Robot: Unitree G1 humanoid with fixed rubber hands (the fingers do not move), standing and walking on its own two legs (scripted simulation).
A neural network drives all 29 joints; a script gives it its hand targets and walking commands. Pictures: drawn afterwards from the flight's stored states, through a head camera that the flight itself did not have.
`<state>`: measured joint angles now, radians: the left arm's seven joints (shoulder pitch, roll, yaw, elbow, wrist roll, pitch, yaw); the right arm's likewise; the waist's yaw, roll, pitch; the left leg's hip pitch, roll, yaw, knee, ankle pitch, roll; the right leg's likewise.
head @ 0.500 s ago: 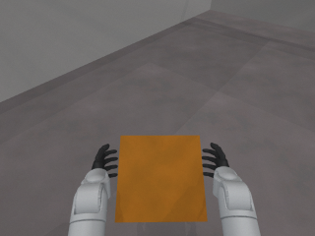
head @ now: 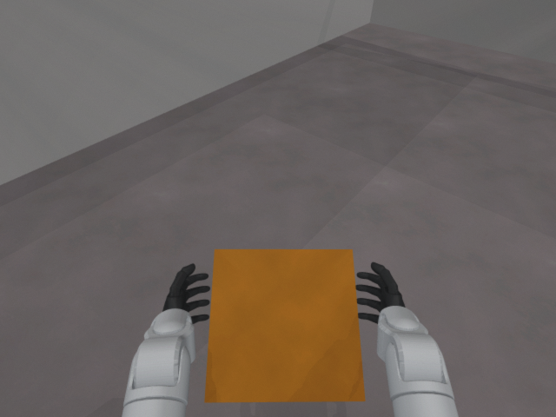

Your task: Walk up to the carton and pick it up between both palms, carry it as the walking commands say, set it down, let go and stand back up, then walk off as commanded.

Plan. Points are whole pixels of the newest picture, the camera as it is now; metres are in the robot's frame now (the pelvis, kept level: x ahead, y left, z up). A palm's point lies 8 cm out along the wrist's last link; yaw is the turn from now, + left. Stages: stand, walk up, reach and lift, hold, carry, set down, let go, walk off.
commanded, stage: carry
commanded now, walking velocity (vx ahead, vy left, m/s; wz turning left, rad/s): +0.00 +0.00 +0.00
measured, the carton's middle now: (282, 321) +0.32 +0.00 -0.07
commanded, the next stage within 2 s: hold in 0.14 s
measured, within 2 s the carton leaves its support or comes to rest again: neither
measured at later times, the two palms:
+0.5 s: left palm (185, 305) +0.28 +0.14 +0.05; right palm (402, 301) +0.29 -0.17 +0.05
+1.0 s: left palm (199, 311) +0.30 +0.13 +0.00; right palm (399, 306) +0.30 -0.18 +0.00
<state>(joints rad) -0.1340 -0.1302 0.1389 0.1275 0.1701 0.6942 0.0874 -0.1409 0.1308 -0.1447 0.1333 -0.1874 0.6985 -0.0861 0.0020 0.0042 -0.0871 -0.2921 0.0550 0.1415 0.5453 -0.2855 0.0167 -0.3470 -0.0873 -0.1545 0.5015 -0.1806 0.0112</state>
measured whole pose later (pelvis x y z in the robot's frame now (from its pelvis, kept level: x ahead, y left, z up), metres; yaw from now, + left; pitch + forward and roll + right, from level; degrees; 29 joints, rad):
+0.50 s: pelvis -0.01 -0.01 +0.01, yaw +6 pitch -6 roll +0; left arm -0.29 -0.16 0.22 0.31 0.27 0.68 0.02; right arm -0.28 0.16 -0.29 0.23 -0.31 0.72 0.01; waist -0.07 0.02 0.02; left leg -0.11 0.02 0.04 0.43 -0.21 0.01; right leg -0.14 -0.04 -0.02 0.41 -0.16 0.02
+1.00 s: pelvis +0.00 -0.03 +0.00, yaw +5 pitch +0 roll +0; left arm -0.39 -0.16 0.38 0.52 0.37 0.49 -0.06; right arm -0.34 0.17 -0.37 0.41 -0.36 0.54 0.01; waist -0.06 0.02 0.03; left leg -0.26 0.00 -0.04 0.52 -0.25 0.01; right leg -0.29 0.00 -0.02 0.50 -0.20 0.00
